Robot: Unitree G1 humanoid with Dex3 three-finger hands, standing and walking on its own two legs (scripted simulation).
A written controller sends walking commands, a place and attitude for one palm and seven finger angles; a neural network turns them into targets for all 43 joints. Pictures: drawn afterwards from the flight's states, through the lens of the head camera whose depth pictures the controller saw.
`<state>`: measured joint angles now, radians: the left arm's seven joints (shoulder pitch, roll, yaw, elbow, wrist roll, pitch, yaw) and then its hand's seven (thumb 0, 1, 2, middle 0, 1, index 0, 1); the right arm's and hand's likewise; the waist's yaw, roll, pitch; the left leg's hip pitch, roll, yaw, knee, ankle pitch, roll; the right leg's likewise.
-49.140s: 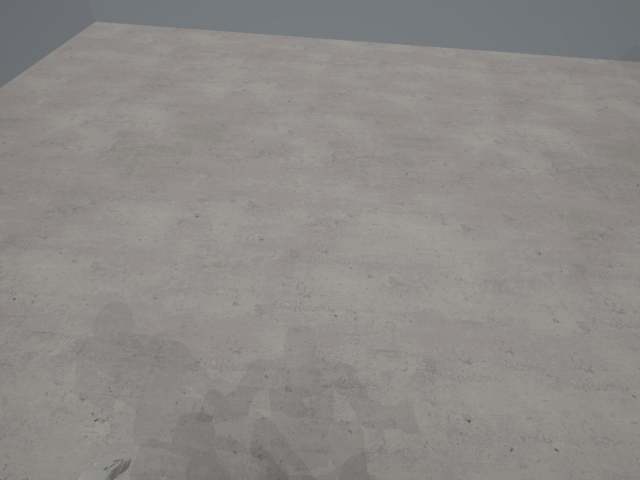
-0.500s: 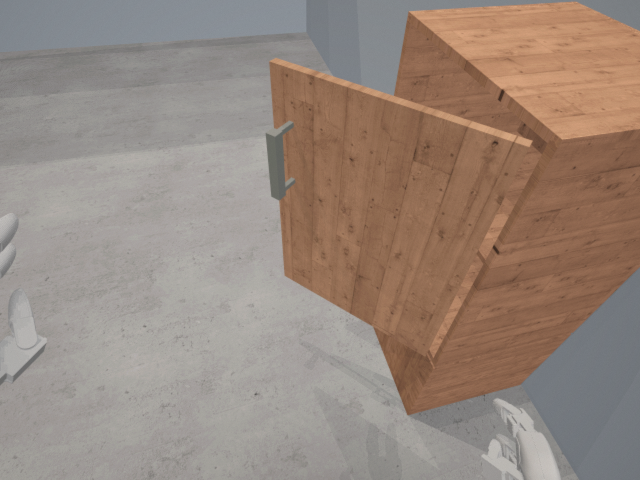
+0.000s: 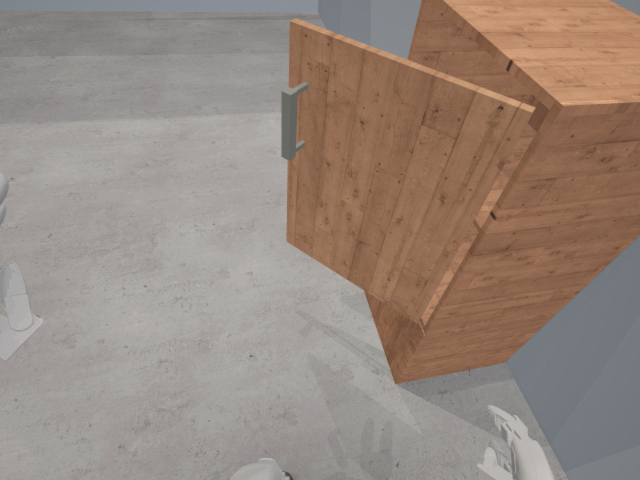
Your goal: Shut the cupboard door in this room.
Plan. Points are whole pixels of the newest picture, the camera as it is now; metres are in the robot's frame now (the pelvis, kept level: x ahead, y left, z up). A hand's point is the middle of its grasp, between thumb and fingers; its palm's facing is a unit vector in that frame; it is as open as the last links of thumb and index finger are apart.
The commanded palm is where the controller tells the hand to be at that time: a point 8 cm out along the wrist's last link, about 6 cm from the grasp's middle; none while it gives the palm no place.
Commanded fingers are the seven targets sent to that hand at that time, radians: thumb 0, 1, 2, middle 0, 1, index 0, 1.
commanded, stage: step back with the hand held close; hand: left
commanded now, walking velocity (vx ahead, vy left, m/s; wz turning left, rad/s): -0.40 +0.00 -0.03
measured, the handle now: (295, 122) +0.74 +0.08 +0.04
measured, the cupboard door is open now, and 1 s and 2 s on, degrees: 42 42 42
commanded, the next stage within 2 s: stop stepping back and stand still in 0.32 s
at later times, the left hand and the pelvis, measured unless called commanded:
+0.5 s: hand out of the picture +0.10 +0.27 +0.20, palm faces +0.41 -0.85 -0.33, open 7.4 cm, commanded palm +0.04 +0.32 +0.20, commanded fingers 0.00 0.90 0.90 -0.20 -0.30 -0.20 -0.30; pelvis -0.11 +0.03 -0.01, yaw -2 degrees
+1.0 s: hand out of the picture -0.03 +0.30 +0.20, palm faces +0.27 -0.91 -0.32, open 7.4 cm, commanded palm -0.11 +0.36 +0.20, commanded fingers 0.00 0.90 0.90 -0.20 -0.30 -0.20 -0.30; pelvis -0.28 +0.08 +0.02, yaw -7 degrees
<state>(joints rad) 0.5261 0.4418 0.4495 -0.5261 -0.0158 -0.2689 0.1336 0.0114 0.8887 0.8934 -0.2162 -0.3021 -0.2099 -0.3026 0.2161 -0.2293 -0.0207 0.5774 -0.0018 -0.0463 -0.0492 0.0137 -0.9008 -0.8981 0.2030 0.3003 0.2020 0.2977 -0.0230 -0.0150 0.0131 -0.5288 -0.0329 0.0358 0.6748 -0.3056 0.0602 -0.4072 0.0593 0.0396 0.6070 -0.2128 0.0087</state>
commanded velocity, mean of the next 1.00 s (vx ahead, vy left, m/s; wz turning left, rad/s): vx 0.04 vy -0.07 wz -0.04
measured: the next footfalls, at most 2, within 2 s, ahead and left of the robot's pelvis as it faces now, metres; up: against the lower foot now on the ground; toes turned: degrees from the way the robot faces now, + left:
right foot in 0.36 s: -0.17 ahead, -0.13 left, +0.00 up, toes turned +2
left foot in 0.80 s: -0.15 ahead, +0.18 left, +0.00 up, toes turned -5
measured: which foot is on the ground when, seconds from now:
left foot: down 0.00-0.62, up 0.64-0.78, down 0.80-1.00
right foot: down 0.00-0.10, up 0.12-0.34, down 0.36-0.78, up 0.80-1.00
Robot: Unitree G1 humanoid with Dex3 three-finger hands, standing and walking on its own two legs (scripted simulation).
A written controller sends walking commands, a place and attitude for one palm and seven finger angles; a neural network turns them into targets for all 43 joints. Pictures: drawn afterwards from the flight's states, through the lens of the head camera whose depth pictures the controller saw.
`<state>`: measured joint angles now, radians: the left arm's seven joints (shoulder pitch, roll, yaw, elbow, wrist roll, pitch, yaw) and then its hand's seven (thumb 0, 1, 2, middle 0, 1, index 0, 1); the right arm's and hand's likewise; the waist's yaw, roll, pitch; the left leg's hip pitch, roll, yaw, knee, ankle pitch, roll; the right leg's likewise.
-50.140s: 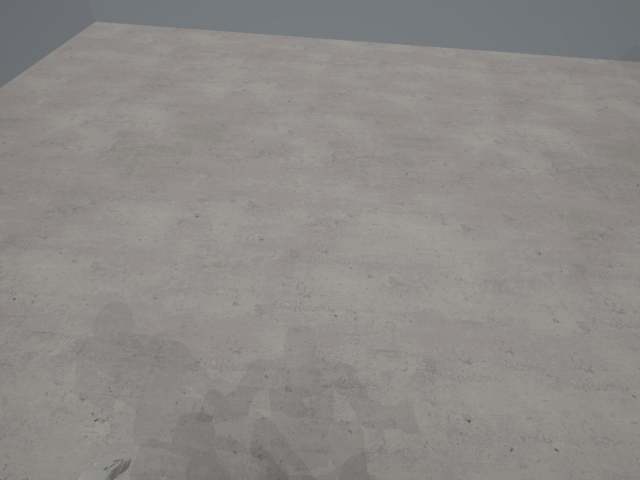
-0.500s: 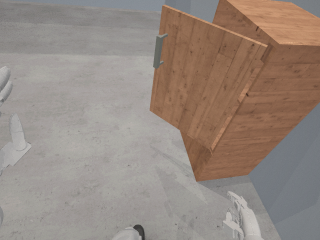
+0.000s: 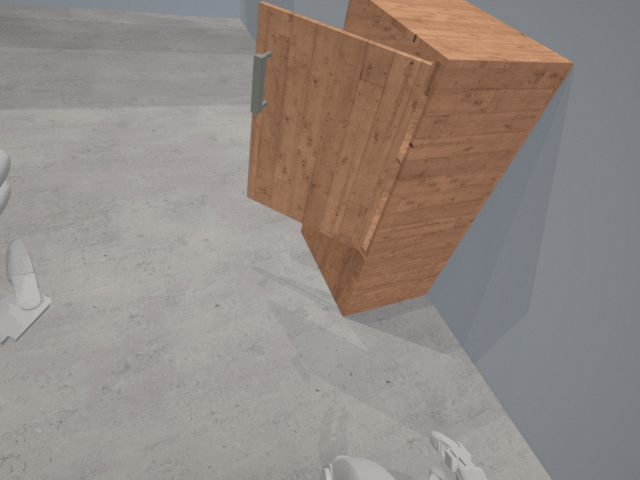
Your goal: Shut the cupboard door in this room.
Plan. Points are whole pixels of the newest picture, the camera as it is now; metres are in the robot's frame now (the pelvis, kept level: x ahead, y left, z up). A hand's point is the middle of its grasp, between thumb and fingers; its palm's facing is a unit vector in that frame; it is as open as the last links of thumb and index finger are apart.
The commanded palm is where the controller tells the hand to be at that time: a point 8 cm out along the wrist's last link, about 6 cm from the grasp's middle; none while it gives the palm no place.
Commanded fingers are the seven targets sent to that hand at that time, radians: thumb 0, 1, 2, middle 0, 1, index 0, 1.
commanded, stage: stop stepping back and stand still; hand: left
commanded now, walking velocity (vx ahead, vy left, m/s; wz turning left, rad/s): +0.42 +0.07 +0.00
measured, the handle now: (262, 82) +1.01 +0.13 +0.02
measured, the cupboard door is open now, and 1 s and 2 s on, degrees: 42 42 42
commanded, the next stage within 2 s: let the arm hang, fingers relaxed in 1.80 s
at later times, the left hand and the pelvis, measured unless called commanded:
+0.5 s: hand (50, 362) +0.18 +0.24 +0.15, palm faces +0.45 -0.82 -0.36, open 7.4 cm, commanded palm +0.12 +0.30 +0.17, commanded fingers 0.00 0.90 0.90 -0.20 -0.30 -0.20 -0.30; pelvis -0.01 -0.01 -0.01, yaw +2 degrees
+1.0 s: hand (23, 284) +0.25 +0.29 +0.16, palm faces +0.42 -0.78 -0.46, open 7.4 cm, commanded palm +0.18 +0.33 +0.17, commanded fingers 0.00 0.90 0.90 -0.20 -0.30 -0.20 -0.30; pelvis +0.04 +0.02 -0.01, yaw +1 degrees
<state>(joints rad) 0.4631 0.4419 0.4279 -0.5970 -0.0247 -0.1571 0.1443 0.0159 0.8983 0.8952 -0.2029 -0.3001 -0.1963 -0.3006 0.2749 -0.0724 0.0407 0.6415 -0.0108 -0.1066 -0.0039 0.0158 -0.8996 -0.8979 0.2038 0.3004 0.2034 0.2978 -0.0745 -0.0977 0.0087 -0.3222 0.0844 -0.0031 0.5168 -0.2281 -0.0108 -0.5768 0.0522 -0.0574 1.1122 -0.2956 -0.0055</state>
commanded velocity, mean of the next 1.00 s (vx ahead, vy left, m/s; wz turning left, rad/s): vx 0.06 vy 0.04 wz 0.00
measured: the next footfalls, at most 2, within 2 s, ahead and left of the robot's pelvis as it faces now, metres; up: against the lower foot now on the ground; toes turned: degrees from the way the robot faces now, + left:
right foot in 0.16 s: +0.02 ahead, -0.10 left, +0.00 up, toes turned -2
left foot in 0.52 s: +0.08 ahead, +0.13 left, +0.00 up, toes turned +4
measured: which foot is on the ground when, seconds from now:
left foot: down 0.00-0.14, up 0.16-0.50, down 0.52-1.00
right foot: up 0.00-0.14, down 0.16-1.00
